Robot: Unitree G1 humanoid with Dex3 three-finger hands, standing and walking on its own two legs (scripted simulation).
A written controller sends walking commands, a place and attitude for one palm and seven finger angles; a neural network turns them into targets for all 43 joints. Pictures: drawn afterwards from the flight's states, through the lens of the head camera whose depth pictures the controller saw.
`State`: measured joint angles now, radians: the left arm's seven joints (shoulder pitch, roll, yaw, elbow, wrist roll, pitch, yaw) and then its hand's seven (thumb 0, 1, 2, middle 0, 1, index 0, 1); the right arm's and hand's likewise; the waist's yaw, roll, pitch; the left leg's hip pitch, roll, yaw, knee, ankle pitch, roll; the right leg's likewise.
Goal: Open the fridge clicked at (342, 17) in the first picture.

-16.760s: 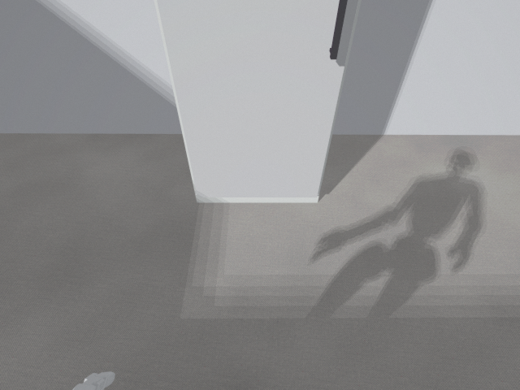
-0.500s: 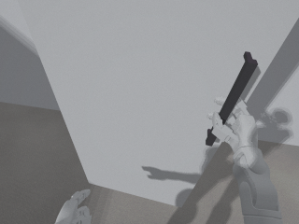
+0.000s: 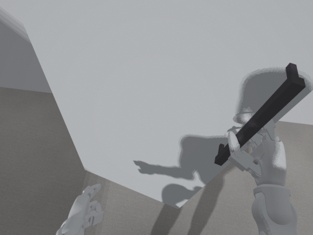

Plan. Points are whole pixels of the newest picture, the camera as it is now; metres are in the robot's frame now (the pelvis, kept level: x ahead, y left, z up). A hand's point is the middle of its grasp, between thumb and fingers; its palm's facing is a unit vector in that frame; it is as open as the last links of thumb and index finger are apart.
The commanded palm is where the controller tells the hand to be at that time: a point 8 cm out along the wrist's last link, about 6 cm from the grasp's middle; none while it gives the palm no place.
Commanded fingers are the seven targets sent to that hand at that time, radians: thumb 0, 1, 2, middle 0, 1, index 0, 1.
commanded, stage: walk backward, drawing the door open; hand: right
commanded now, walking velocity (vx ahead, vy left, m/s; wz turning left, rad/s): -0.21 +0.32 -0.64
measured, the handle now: (246, 125) +0.32 -0.14 +0.17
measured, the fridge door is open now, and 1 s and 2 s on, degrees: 18 48 71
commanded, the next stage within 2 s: stop walking and hold the door back in 1.54 s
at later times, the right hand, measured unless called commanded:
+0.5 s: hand (202, 214) +0.15 -0.04 +0.15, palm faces +0.33 +0.92 -0.21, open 6.6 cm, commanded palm +0.11 -0.07 +0.16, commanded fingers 0.00 -0.90 -0.90 0.45 1.40 0.45 1.40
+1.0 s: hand out of the picture +0.07 +0.07 +0.14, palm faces +0.77 +0.59 -0.24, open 6.5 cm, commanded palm +0.01 +0.07 +0.16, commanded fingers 0.00 -0.90 -0.90 0.45 1.40 0.45 1.40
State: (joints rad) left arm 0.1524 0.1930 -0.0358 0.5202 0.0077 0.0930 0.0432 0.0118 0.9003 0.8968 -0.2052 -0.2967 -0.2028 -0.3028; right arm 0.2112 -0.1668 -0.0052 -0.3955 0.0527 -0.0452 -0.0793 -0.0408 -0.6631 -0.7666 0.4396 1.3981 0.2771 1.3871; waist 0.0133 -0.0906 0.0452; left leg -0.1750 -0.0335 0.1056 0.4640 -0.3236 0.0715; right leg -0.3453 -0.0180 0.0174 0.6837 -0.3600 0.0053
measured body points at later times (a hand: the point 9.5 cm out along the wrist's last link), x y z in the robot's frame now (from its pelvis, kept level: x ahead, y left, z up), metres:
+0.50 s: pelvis -0.08 +0.16 -0.01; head -0.03 +0.15 +0.43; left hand +0.14 +0.33 -0.12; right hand +0.13 -0.09 +0.16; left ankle -0.01 +0.27 -0.74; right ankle -0.08 -0.01 -0.69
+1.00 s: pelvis -0.04 +0.38 -0.02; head +0.01 +0.35 +0.43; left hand +0.24 +0.43 -0.13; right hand +0.02 +0.04 +0.16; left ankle +0.05 +0.48 -0.74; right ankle -0.14 +0.21 -0.67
